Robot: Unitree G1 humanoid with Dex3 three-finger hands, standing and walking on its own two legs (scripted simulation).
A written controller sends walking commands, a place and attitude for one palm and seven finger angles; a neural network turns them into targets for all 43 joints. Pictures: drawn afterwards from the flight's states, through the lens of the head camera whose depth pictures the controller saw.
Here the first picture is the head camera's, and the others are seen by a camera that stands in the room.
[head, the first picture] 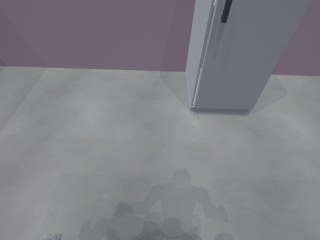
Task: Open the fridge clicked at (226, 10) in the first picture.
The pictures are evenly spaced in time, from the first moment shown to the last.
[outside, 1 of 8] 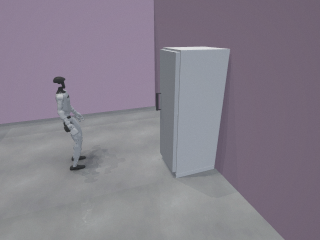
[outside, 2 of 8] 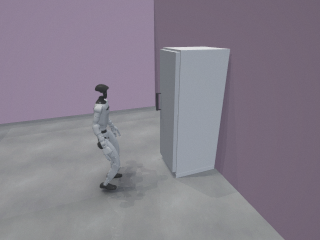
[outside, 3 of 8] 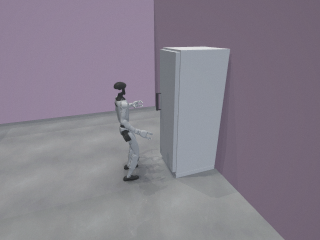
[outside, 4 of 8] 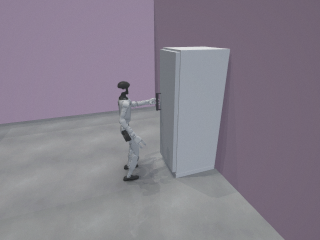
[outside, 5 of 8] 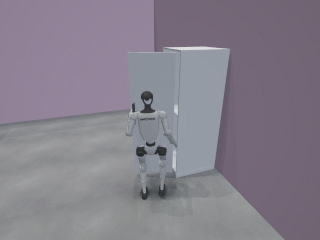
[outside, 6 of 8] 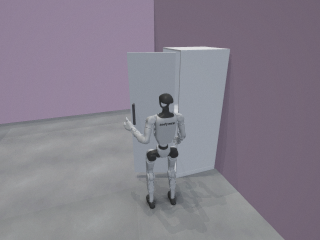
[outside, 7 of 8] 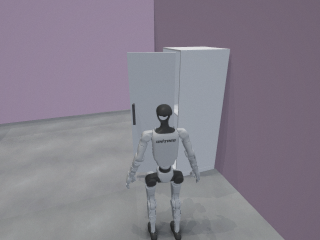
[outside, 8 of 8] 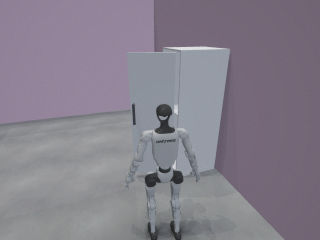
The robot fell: no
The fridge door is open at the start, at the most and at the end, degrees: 0 81 70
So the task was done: yes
